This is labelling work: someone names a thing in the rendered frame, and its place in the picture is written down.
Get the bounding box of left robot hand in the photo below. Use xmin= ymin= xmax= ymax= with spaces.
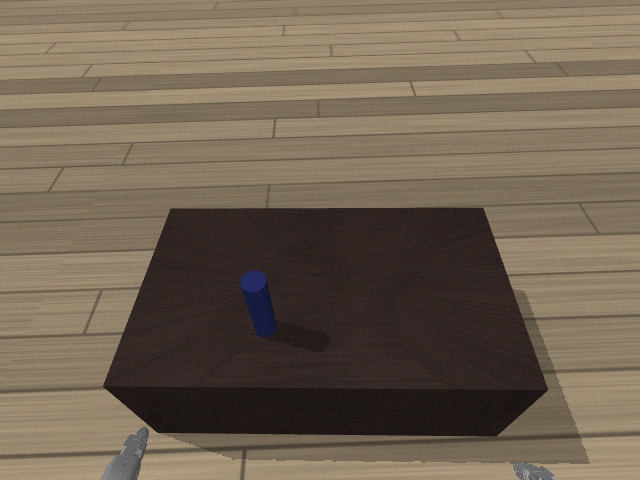
xmin=101 ymin=427 xmax=149 ymax=480

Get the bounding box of right robot hand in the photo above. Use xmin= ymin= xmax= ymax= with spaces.
xmin=513 ymin=461 xmax=556 ymax=480

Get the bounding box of can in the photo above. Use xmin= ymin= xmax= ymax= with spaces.
xmin=240 ymin=271 xmax=277 ymax=338

